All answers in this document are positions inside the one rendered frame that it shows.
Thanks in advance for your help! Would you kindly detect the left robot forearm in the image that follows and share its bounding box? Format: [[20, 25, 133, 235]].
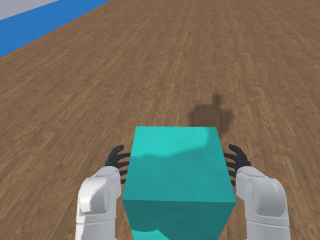
[[75, 166, 122, 240]]

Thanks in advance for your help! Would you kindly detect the left robot hand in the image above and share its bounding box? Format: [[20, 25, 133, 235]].
[[105, 144, 131, 185]]

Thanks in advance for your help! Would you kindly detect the right robot hand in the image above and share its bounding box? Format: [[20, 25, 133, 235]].
[[223, 144, 251, 187]]

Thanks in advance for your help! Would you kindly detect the right robot forearm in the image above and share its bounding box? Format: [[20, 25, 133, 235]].
[[235, 166, 291, 240]]

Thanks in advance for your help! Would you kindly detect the carton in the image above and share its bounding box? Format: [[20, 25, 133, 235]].
[[122, 126, 237, 240]]

